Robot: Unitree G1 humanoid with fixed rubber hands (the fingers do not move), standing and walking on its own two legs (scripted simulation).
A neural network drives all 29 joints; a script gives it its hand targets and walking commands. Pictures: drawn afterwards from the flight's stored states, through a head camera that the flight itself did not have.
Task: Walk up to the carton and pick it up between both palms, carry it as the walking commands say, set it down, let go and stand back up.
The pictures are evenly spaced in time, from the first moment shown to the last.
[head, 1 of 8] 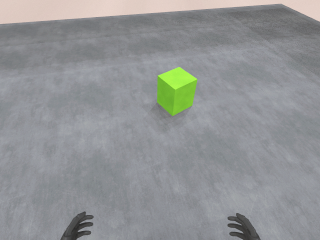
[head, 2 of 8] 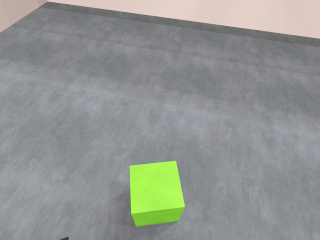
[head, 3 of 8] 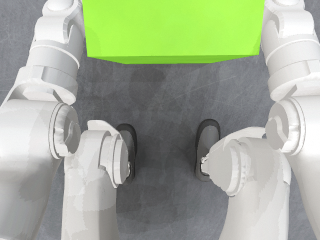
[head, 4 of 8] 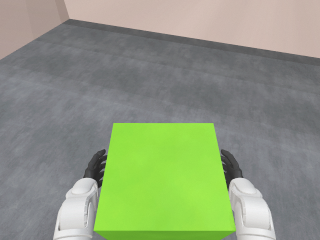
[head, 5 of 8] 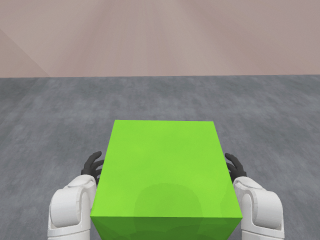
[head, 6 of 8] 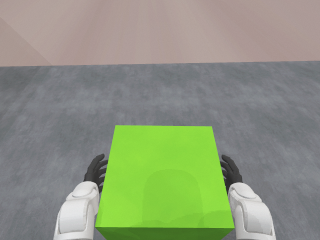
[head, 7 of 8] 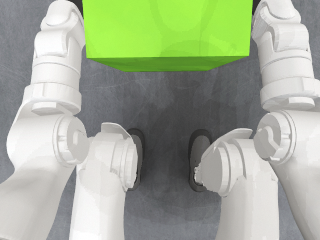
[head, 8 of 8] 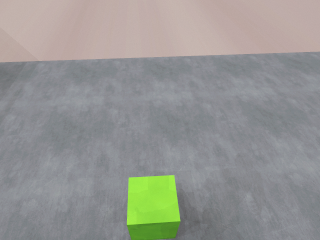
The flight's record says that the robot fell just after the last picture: no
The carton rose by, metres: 0.65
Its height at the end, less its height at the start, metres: +0.00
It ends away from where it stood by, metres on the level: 1.68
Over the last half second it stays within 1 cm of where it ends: yes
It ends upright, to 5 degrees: yes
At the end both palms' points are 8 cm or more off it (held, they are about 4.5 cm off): yes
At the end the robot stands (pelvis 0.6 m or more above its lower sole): yes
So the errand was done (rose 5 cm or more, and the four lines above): yes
